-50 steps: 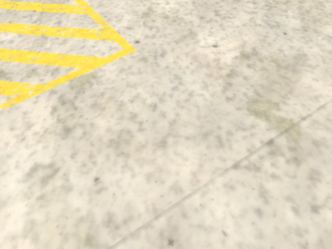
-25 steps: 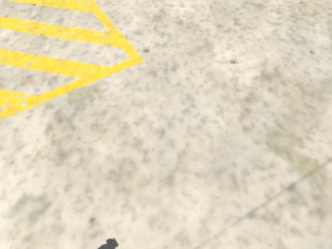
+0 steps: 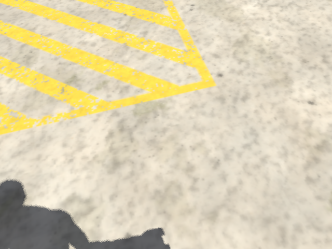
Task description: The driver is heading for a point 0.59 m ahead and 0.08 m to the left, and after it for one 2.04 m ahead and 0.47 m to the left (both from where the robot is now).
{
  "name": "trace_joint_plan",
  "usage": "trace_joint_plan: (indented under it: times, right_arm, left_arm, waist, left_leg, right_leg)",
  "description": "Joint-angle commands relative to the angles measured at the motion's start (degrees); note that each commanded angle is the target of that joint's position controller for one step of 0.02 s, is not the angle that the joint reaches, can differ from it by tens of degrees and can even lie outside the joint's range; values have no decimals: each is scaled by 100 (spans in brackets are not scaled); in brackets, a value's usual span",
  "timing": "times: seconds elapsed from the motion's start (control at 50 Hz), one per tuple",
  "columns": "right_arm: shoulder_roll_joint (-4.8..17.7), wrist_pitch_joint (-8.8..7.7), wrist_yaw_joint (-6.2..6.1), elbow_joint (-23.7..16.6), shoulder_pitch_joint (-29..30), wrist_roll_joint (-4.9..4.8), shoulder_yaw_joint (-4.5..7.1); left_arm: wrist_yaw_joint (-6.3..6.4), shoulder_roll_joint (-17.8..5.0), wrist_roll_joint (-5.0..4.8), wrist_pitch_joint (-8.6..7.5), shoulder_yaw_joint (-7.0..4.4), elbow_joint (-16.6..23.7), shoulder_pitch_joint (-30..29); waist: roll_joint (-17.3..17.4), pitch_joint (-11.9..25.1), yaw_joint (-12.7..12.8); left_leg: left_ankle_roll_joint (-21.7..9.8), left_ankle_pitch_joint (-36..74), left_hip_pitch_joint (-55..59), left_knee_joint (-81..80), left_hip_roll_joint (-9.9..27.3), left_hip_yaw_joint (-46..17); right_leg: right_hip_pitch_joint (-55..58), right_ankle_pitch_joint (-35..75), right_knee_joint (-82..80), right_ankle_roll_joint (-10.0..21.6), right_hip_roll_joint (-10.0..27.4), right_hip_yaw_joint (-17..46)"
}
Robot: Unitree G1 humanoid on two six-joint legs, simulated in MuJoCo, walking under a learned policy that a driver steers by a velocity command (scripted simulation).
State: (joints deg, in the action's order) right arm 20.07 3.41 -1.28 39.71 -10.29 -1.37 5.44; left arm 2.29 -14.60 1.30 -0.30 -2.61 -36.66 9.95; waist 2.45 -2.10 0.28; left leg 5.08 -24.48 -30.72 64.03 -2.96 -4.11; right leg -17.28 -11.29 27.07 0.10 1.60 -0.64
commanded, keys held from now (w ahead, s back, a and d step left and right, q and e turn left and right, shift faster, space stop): q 0.44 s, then no key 0.20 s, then w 0.36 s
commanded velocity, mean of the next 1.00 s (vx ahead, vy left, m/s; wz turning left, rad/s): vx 0.09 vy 0.00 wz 0.38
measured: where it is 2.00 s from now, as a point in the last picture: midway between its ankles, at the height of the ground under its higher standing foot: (134, 223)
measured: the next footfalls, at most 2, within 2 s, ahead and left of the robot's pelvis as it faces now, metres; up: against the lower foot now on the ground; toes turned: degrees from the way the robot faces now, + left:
left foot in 0.22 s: +0.03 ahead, +0.14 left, +0.00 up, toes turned +10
right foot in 0.68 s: +0.09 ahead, -0.08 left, +0.00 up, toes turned +23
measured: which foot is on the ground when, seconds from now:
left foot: up 0.00-0.20, down 0.22-0.70, up 0.72-1.00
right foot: down 0.00-0.22, up 0.24-0.66, down 0.68-1.00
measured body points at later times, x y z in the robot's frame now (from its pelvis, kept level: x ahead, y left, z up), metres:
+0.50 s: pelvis +0.00 +0.04 +0.00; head +0.03 +0.08 +0.45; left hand +0.08 +0.36 -0.10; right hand +0.23 -0.19 -0.07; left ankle -0.01 +0.13 -0.74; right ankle +0.06 -0.11 -0.68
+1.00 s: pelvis +0.06 +0.06 +0.00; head +0.07 +0.07 +0.45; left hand -0.02 +0.34 -0.12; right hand +0.31 -0.12 -0.09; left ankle +0.05 +0.19 -0.73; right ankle +0.06 -0.09 -0.74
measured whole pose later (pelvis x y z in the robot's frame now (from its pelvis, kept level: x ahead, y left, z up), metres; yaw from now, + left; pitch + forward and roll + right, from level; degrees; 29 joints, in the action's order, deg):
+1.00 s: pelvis +0.06 +0.06 +0.00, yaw +21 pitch +1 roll +0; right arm 16.5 -2.6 1.4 40.4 -10.3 -1.2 3.4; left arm 0.5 -16.2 -1.5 -1.7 -3.7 -44.2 21.7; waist 0.0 0.4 3.5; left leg 0.1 -15.4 -20.5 32.9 0.7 0.5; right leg -6.4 -16.2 20.9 -0.6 1.7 2.6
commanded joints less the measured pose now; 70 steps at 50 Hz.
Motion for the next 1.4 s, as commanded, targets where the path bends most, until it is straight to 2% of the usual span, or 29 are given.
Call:
trace_joint_plan:
  times: [0.02, 0.16, 0.2, 0.22, 0.24, 0.26, 0.28, 0.3, 0.34, 0.48, 0.6, 0.64, 0.68, 0.7, 0.72, 0.76, 0.8, 0.88, 0.94, 0.98, 1.02, 1.04, 1.06, 1.08, 1.1, 1.12, 1.18, 1.3, 1.4]
  right_arm:
    - [183, -21, 28, -547, 156, -19, 37]
    - [239, 36, 219, -771, 186, 6, 55]
    - [232, 44, 253, -659, -191, 14, 106]
    - [399, 37, 208, -606, -400, 32, 177]
    - [1082, 6, 109, -683, -569, 42, 346]
    - [1337, -95, 127, -821, -459, 241, 353]
    - [1048, -213, 158, -805, -493, 322, 279]
    - [877, -285, 134, -749, -246, 269, 211]
    - [619, -274, 55, -784, 218, 50, 125]
    - [649, -184, -84, -737, 155, 95, 111]
    - [598, -138, 16, -641, 216, 140, 39]
    - [472, -133, 25, -618, 383, 92, -28]
    - [51, -188, 25, -509, 121, 154, -188]
    - [-61, -239, 46, -469, -237, 222, -209]
    - [170, -296, 24, -585, 110, 171, -155]
    - [592, -377, 7, -656, 570, 70, 17]
    - [430, -429, 63, -516, 314, 81, 25]
    - [-147, -643, 200, -479, 591, 68, -147]
    - [-112, -711, 271, -476, 618, 26, -159]
    - [-5, -727, 293, -359, 273, -14, -122]
    - [164, -716, 244, -72, -509, -43, -28]
    - [365, -729, 183, 50, -1155, -50, 42]
    - [1106, -723, 135, 48, -1642, 81, 192]
    - [1028, -790, 195, 113, -1767, 151, 185]
    - [648, -862, 212, 109, -1454, 130, 52]
    - [394, -910, 212, 83, -1200, 144, -23]
    - [131, -945, 183, 87, -811, 202, -102]
    - [203, -986, 106, 275, -815, 204, -93]
    - [391, -893, 38, 604, -1274, 118, -71]
  left_arm:
    - [67, -932, -5, 8, -298, 287, 5]
    - [-41, -1261, -180, 46, -469, 145, -117]
    - [-48, -1219, -296, 40, -472, 82, -208]
    - [-68, -1031, -278, 21, -431, -63, 97]
    - [-105, -671, -8, 15, -322, 54, 211]
    - [-47, -664, 60, 2, -289, 374, -359]
    - [-8, -918, -28, 3, -365, 375, -643]
    - [11, -968, -104, 23, -399, 326, -635]
    - [82, -998, -45, 62, -448, 160, -402]
    - [-29, -672, -119, 13, -327, 85, -399]
    - [-148, -711, -183, -31, -302, 123, -419]
    - [-202, -613, -176, -86, -281, 60, -202]
    - [-222, -654, -20, -145, -242, -8, 118]
    - [-200, -1089, 36, -137, -312, -2, 137]
    - [-217, -1163, 26, -144, -354, -107, 354]
    - [-153, -1169, -45, -202, -352, -167, 454]
    - [-74, -1058, -185, -260, -314, -239, 521]
    - [-70, -968, -210, -265, -302, -274, 642]
    - [-140, -1150, -269, -246, -354, -317, 792]
    - [-186, -1198, -328, -219, -353, -326, 747]
    - [-220, -947, -282, -222, -252, -359, 767]
    - [-249, -606, -199, -258, -133, -324, 675]
    - [-251, -149, -164, -359, 11, -16, 661]
    - [-187, -673, -328, -440, -127, 88, 459]
    - [-192, -948, -435, -462, -222, 55, 448]
    - [-212, -921, -432, -454, -222, -38, 465]
    - [-285, -695, -323, -387, -217, -179, 454]
    - [-354, -417, -263, -314, -124, 40, -77]
    - [-579, -219, -272, -361, 9, 455, -1070]
  waist:
    - [-1236, 593, 119]
    - [-1387, 734, 129]
    - [-1243, 740, -124]
    - [-814, 755, -156]
    - [878, 785, -7]
    - [1549, 779, -246]
    - [882, 898, -470]
    - [666, 703, -275]
    - [488, 592, -53]
    - [551, 807, -104]
    - [664, 621, -226]
    - [582, 609, -24]
    - [68, 828, 58]
    - [-955, 792, -274]
    - [-1554, 508, -14]
    - [-1433, -222, 230]
    - [-1238, -242, 147]
    - [-1159, -16, 307]
    - [-1273, 23, 324]
    - [-1137, 31, 89]
    - [-895, 215, -288]
    - [-477, 491, -602]
    - [1191, 837, -664]
    - [1038, 632, -783]
    - [779, 49, -590]
    - [681, -150, -461]
    - [459, -246, -235]
    - [168, -313, -266]
    - [-26, -603, -578]
  left_leg:
    - [163, 140, -435, -379, 271, 201]
    - [-209, 350, 843, -2371, 368, 688]
    - [-522, 1223, 1608, -3571, 199, 866]
    - [-732, 1936, 2319, -4107, 220, 568]
    - [-1273, 3953, 3310, -4279, 1571, -1296]
    - [-2492, 4701, 3050, -4317, 2558, -2591]
    - [-2592, 4148, 2882, -4452, 2378, -2356]
    - [-2261, 3757, 2735, -4427, 2025, -1888]
    - [-1841, 3515, 2565, -4370, 1605, -1479]
    - [-1801, 3097, 2490, -4264, 1325, -1501]
    - [-1842, 2786, 2015, -4138, 1353, -1940]
    - [-1686, 2796, 1912, -3960, 1200, -1956]
    - [-1120, 846, 1265, -3745, 703, -1626]
    - [-785, -326, 668, -2998, -33, -741]
    - [-580, -595, 347, -2438, -203, -161]
    - [-406, -615, -502, -1002, 107, -91]
    - [-371, -141, -962, -669, 357, -99]
    - [-373, 576, -123, -1885, 342, 446]
    - [-419, 619, 784, -2797, 250, 632]
    - [-545, 1181, 1562, -3466, 213, 705]
    - [-680, 1280, 2794, -3776, 165, 663]
    - [-858, 960, 3670, -4024, 713, -72]
    - [-1560, -412, 4535, -4743, 2166, -2375]
    - [-2124, -1565, 4028, -5300, 2617, -3647]
    - [-2014, -1771, 3735, -5361, 2482, -3176]
    - [-1817, -1243, 3517, -5391, 2193, -2535]
    - [-1434, 860, 3016, -5564, 1678, -1001]
    - [-1363, 2725, 2701, -5764, 1435, 500]
    - [-1238, 3310, 3112, -5709, 1631, 1037]
  right_leg:
    - [1235, 2178, -723, 1184, 1318, 843]
    - [1125, 2092, -519, 1153, 1646, 454]
    - [836, 1725, -56, 815, 1516, 161]
    - [315, 1058, 491, 407, 1286, -181]
    - [-1150, -1117, 2125, -229, 618, -807]
    - [-2242, -2808, 3382, -494, -106, -236]
    - [-2245, -2691, 3997, -451, -10, 330]
    - [-2255, -2198, 4080, -378, 69, 453]
    - [-2167, -1470, 3813, -434, 99, 500]
    - [-1409, -809, 2404, -571, -155, 448]
    - [-445, -1046, 1296, -415, -163, 351]
    - [102, -497, 281, -294, -185, 283]
    - [1369, 522, -644, -31, 323, 666]
    - [1542, -7, -707, 462, 1024, 1556]
    - [1025, -1801, -1338, 1145, 1512, 2524]
    - [881, -2906, -1894, 1394, 1753, 3137]
    - [1326, -2435, -1829, 1209, 1536, 2714]
    - [1156, -1099, -1784, 977, 942, 1503]
    - [707, -938, -1697, 1086, 989, 1312]
    - [286, -1106, -1504, 1059, 1083, 1327]
    - [-335, -1118, -918, 831, 915, 1153]
    - [-873, -1038, 215, 522, 548, 725]
    - [-2269, -1631, 2368, 85, -129, -15]
    - [-2904, -2122, 3570, 74, -145, 504]
    - [-3286, -1615, 3972, 207, 123, 755]
    - [-3282, -1102, 4004, 277, 241, 767]
    - [-2887, -56, 3682, 220, 392, 829]
    - [-2599, 1355, 2232, -63, 208, 568]
    - [-2346, 1697, 941, 164, 141, -33]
